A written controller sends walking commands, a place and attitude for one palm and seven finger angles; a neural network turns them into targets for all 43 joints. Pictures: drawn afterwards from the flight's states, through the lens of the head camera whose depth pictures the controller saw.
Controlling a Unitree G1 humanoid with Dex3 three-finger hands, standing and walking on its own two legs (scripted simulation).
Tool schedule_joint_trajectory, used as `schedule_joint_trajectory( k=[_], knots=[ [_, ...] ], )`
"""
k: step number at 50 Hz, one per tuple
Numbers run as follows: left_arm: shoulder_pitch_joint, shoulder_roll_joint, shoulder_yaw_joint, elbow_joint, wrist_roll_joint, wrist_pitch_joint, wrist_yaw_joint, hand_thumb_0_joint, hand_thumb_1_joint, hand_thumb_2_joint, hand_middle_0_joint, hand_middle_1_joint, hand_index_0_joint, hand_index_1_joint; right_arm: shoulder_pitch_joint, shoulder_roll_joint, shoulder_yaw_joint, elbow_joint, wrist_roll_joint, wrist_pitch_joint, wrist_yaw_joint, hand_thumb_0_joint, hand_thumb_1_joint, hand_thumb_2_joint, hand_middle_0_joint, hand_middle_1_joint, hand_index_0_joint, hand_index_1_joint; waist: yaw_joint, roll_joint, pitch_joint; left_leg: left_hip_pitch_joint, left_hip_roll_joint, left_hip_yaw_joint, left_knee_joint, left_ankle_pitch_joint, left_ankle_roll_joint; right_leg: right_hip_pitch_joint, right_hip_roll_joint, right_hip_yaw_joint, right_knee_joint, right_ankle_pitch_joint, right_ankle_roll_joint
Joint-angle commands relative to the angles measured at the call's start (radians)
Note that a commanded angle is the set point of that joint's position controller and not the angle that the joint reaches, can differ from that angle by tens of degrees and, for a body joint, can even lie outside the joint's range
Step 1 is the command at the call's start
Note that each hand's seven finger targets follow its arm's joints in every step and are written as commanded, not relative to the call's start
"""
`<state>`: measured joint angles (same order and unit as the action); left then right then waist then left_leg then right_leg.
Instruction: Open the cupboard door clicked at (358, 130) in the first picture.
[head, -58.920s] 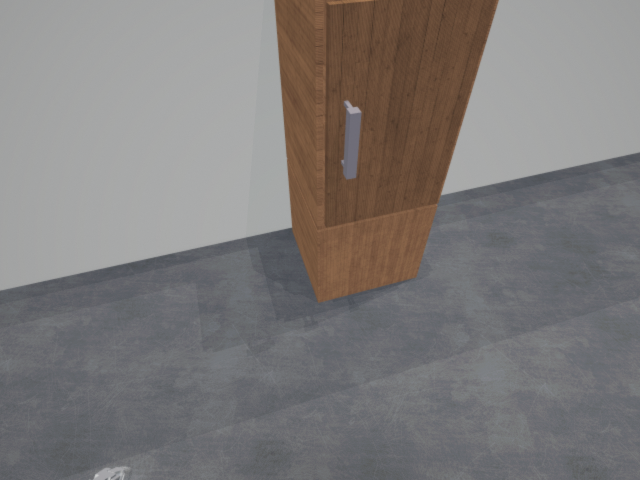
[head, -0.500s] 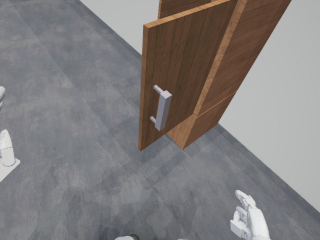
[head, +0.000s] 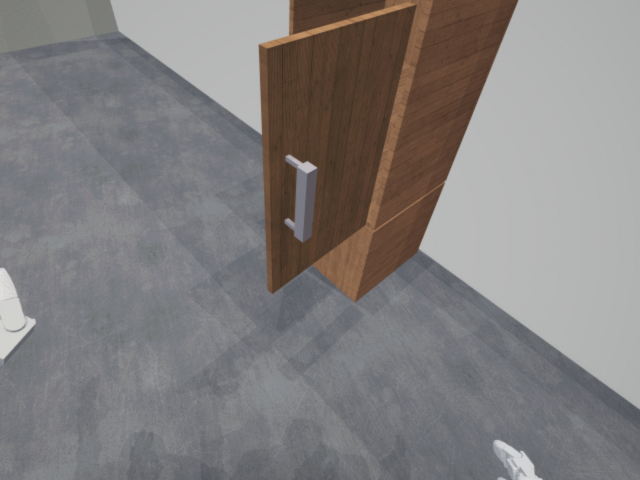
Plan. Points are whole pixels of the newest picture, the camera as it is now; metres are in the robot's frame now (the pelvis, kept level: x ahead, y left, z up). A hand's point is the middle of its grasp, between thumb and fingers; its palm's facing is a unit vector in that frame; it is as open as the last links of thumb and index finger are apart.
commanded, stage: stop stepping back and stand still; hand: left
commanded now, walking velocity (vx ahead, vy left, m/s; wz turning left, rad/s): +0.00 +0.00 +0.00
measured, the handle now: (297, 199) +0.61 +0.06 -0.03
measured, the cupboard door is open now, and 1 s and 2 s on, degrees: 92 92 92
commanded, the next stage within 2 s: let the arm hang, fingers relaxed in 0.26 s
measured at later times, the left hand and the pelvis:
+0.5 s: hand (114, 434) +0.18 +0.25 -0.03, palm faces +0.13 -0.90 -0.42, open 7.4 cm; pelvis -0.02 +0.00 +0.00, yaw +1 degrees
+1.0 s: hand out of the picture -0.05 +0.23 -0.15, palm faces +0.02 -0.96 -0.29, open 7.3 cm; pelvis -0.03 +0.01 +0.02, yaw +1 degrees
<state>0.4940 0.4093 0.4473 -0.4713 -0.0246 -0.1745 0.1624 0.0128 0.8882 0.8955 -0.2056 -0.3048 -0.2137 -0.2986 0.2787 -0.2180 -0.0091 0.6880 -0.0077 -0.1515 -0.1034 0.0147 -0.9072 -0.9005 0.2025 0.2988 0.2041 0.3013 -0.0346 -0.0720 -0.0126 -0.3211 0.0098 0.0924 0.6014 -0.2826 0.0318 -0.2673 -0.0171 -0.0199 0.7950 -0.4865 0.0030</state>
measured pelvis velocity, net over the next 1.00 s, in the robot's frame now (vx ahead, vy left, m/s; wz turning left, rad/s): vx -0.03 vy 0.01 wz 0.02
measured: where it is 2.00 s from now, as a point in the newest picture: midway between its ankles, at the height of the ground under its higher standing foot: outside the picture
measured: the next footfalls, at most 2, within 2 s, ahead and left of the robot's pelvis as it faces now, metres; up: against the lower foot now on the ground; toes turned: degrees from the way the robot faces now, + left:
right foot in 0.14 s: +0.04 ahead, -0.10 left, +0.00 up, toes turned -4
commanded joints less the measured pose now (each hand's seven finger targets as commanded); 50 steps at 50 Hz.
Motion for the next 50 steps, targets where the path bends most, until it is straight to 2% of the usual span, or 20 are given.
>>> schedule_joint_trajectory(
  k=[1, 3, 5, 6, 7, 8, 9, 12, 15, 17, 18, 19, 21, 23, 25, 27, 31, 36, 42, 50],
  knots=[
    [0.069, 0.199, 0.114, -0.307, -0.004, -0.088, 0.008, 0.000, 0.900, 0.900, -0.200, -0.300, -0.200, -0.300, -0.108, -0.111, -0.028, -0.161, 0.001, -0.095, 0.029, 0.000, -0.900, -0.900, 0.200, 0.300, 0.200, 0.300, 0.022, 0.278, -0.070, 0.129, 0.257, -0.295, -0.257, 0.294, 0.136, -0.106, -0.001, -0.024, 0.031, 0.027, 0.010],
    [0.115, 0.199, 0.135, -0.284, -0.008, -0.084, 0.012, 0.000, 0.900, 0.900, -0.200, -0.300, -0.200, -0.300, -0.122, -0.117, -0.025, -0.180, 0.002, -0.084, 0.032, 0.000, -0.900, -0.900, 0.200, 0.300, 0.200, 0.300, 0.026, 0.309, -0.053, -0.038, 0.213, -0.188, -0.282, 0.072, 0.090, 0.069, 0.016, -0.078, -0.105, 0.071, 0.012],
    [0.123, 0.213, 0.153, -0.219, -0.005, -0.087, 0.014, 0.000, 0.900, 0.900, -0.200, -0.300, -0.200, -0.300, -0.141, -0.111, -0.022, -0.201, 0.002, -0.062, 0.024, 0.000, -0.900, -0.900, 0.200, 0.300, 0.200, 0.300, 0.033, 0.238, -0.012, -0.217, 0.160, -0.120, -0.239, -0.195, 0.040, 0.232, 0.002, -0.062, -0.273, 0.133, -0.009],
    [0.108, 0.218, 0.153, -0.179, -0.001, -0.089, 0.013, 0.000, 0.900, 0.900, -0.200, -0.300, -0.200, -0.300, -0.142, -0.107, -0.027, -0.208, 0.000, -0.048, 0.022, 0.000, -0.900, -0.900, 0.200, 0.300, 0.200, 0.300, 0.030, 0.102, 0.030, -0.263, 0.087, -0.077, -0.093, -0.245, 0.005, 0.191, -0.061, 0.094, -0.401, 0.065, -0.054],
    [0.079, 0.238, 0.168, -0.171, -0.004, -0.088, 0.012, 0.000, 0.900, 0.900, -0.200, -0.300, -0.200, -0.300, -0.141, -0.106, -0.035, -0.216, -0.002, -0.039, 0.022, 0.000, -0.900, -0.900, 0.200, 0.300, 0.200, 0.300, 0.028, -0.049, 0.037, -0.236, 0.019, -0.047, 0.131, -0.203, -0.023, 0.062, -0.214, 0.360, -0.564, -0.088, -0.128],
    [0.026, 0.246, 0.169, -0.160, -0.012, -0.087, 0.012, 0.000, 0.900, 0.900, -0.200, -0.300, -0.200, -0.300, -0.128, -0.095, -0.035, -0.197, 0.000, -0.040, 0.025, 0.000, -0.900, -0.900, 0.200, 0.300, 0.200, 0.300, 0.037, -0.147, 0.025, -0.206, 0.004, -0.071, 0.331, -0.200, -0.032, -0.035, -0.325, 0.523, -0.660, -0.193, -0.179],
    [0.001, 0.216, 0.147, -0.150, -0.013, -0.089, 0.010, 0.000, 0.900, 0.900, -0.200, -0.300, -0.200, -0.300, -0.117, -0.102, -0.040, -0.181, 0.002, -0.038, 0.029, 0.000, -0.900, -0.900, 0.200, 0.300, 0.200, 0.300, 0.021, -0.103, 0.023, -0.217, 0.011, -0.100, 0.433, -0.159, -0.036, -0.032, -0.322, 0.517, -0.659, -0.115, -0.188],
    [-0.021, 0.174, 0.103, -0.116, -0.002, -0.098, 0.005, 0.000, 0.900, 0.900, -0.200, -0.300, -0.200, -0.300, -0.114, -0.087, -0.023, -0.168, 0.008, -0.037, 0.027, 0.000, -0.900, -0.900, 0.200, 0.300, 0.200, 0.300, 0.014, -0.064, -0.009, -0.108, 0.049, -0.091, 0.257, -0.094, -0.032, 0.009, -0.245, 0.215, -0.525, 0.235, -0.153],
    [-0.040, 0.154, 0.065, -0.154, 0.005, -0.093, 0.011, 0.000, 0.900, 0.900, -0.200, -0.300, -0.200, -0.300, -0.133, -0.084, -0.014, -0.168, -0.001, -0.051, 0.011, 0.000, -0.900, -0.900, 0.200, 0.300, 0.200, 0.300, 0.019, 0.014, -0.018, 0.061, 0.017, -0.038, -0.056, -0.001, -0.015, 0.001, -0.181, 0.142, -0.487, 0.234, -0.098],
    [-0.031, 0.165, 0.067, -0.205, 0.004, -0.098, 0.014, 0.000, 0.900, 0.900, -0.200, -0.300, -0.200, -0.300, -0.134, -0.106, -0.026, -0.180, -0.003, -0.058, 0.008, 0.000, -0.900, -0.900, 0.200, 0.300, 0.200, 0.300, 0.033, 0.099, -0.034, 0.123, 0.072, -0.118, -0.214, 0.085, 0.005, 0.031, -0.110, 0.107, -0.416, 0.231, -0.040],
    [-0.062, -0.015, -0.337, 0.600, 0.083, 0.073, -0.143, 0.000, 0.900, 0.900, -0.200, -0.300, -0.200, -0.300, -0.134, -0.324, -0.094, 0.056, -0.017, -0.052, 0.111, 0.000, -0.900, -0.900, 0.200, 0.300, 0.200, 0.300, -0.015, 0.196, 0.009, 0.030, 0.165, -0.269, -0.057, 0.409, 0.055, -0.116, -0.119, 0.008, -0.165, 0.453, -0.031],
    [-0.038, -0.070, -0.339, 0.618, 0.063, 0.150, -0.156, 0.000, 0.900, 0.900, -0.200, -0.300, -0.200, -0.300, -0.110, -0.269, -0.095, 0.011, -0.007, 0.017, 0.102, 0.000, -0.900, -0.900, 0.200, 0.300, 0.200, 0.300, 0.024, 0.173, -0.063, 0.007, 0.205, -0.265, -0.104, 0.545, 0.074, -0.028, -0.065, 0.027, -0.145, 0.367, -0.016],
    [-0.113, -0.075, -0.333, 0.688, 0.058, 0.174, -0.158, 0.000, 0.900, 0.900, -0.200, -0.300, -0.200, -0.300, -0.113, -0.214, -0.052, 0.006, -0.017, 0.066, 0.095, 0.000, -0.900, -0.900, 0.200, 0.300, 0.200, 0.300, 0.036, 0.131, -0.074, -0.102, 0.220, -0.346, -0.157, 0.489, 0.119, 0.032, -0.022, 0.002, -0.091, 0.192, -0.016],
    [-0.147, -0.026, -0.340, 0.821, 0.059, 0.164, -0.157, 0.000, 0.900, 0.900, -0.200, -0.300, -0.200, -0.300, -0.142, -0.219, -0.042, 0.020, -0.023, 0.082, 0.094, 0.000, -0.900, -0.900, 0.200, 0.300, 0.200, 0.300, 0.062, -0.023, -0.097, -0.097, 0.169, -0.295, -0.128, 0.448, 0.082, 0.135, -0.043, 0.035, -0.205, 0.352, -0.028],
    [-0.220, 0.019, -0.356, 0.968, 0.059, 0.152, -0.157, 0.000, 0.900, 0.900, -0.200, -0.300, -0.200, -0.300, -0.134, -0.204, -0.041, 0.065, -0.015, 0.103, 0.096, 0.000, -0.900, -0.900, 0.200, 0.300, 0.200, 0.300, 0.041, -0.107, -0.105, -0.009, 0.065, -0.170, -0.072, 0.291, 0.008, 0.122, -0.139, 0.109, -0.321, 0.525, -0.071],
    [-0.289, 0.033, -0.380, 1.105, 0.049, 0.155, -0.154, 0.000, 0.900, 0.900, -0.200, -0.300, -0.200, -0.300, -0.123, -0.173, -0.029, 0.123, -0.016, 0.133, 0.098, 0.000, -0.900, -0.900, 0.200, 0.300, 0.200, 0.300, 0.013, -0.023, -0.066, 0.076, 0.032, -0.129, -0.080, 0.192, -0.014, 0.050, -0.181, 0.130, -0.387, 0.483, -0.097],
    [-0.303, -0.009, -0.414, 1.315, 0.038, 0.165, -0.149, 0.000, 0.900, 0.900, -0.200, -0.300, -0.200, -0.300, -0.148, -0.146, -0.006, 0.216, -0.016, 0.148, 0.095, 0.000, -0.900, -0.900, 0.200, 0.300, 0.200, 0.300, 0.030, 0.181, 0.001, 0.071, 0.078, -0.183, -0.226, 0.152, -0.007, 0.069, -0.100, 0.083, -0.439, 0.258, -0.048],
    [-0.268, -0.028, -0.408, 1.471, 0.036, 0.159, -0.148, 0.000, 0.900, 0.900, -0.200, -0.300, -0.200, -0.300, -0.094, -0.128, -0.013, 0.314, -0.017, 0.158, 0.086, 0.000, -0.900, -0.900, 0.200, 0.300, 0.200, 0.300, 0.028, 0.173, 0.009, 0.082, 0.066, -0.169, -0.252, 0.014, -0.009, 0.080, -0.107, 0.090, -0.533, 0.141, -0.060],
    [-0.273, -0.022, -0.407, 1.552, 0.034, 0.160, -0.146, 0.000, 0.900, 0.900, -0.200, -0.300, -0.200, -0.300, -0.033, -0.135, -0.025, 0.382, -0.014, 0.158, 0.081, 0.000, -0.900, -0.900, 0.200, 0.300, 0.200, 0.300, 0.023, 0.077, 0.054, 0.089, 0.075, -0.175, -0.270, 0.010, 0.001, 0.048, -0.105, 0.066, -0.551, 0.100, -0.066],
    [-0.273, 0.000, -0.399, 1.579, 0.035, 0.163, -0.144, 0.000, 0.900, 0.900, -0.200, -0.300, -0.200, -0.300, -0.016, -0.150, -0.032, 0.410, -0.017, 0.151, 0.080, 0.000, -0.900, -0.900, 0.200, 0.300, 0.200, 0.300, 0.033, 0.072, 0.062, 0.062, 0.083, -0.193, -0.306, -0.022, 0.010, 0.065, -0.100, 0.057, -0.519, 0.098, -0.067]
  ],
)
